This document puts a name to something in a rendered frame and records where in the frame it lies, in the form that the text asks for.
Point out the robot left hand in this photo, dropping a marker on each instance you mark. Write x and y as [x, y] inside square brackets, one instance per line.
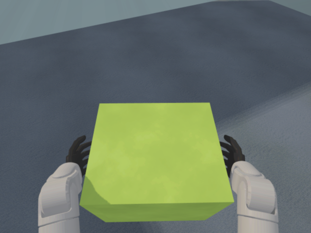
[75, 155]

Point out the robot left forearm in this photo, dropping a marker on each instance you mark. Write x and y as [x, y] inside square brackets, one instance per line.
[58, 204]

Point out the robot right forearm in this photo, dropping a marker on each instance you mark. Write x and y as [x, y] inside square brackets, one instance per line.
[256, 199]

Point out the carton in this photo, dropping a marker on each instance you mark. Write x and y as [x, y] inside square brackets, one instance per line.
[155, 162]

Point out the robot right hand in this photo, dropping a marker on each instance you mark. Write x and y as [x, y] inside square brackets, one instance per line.
[234, 154]

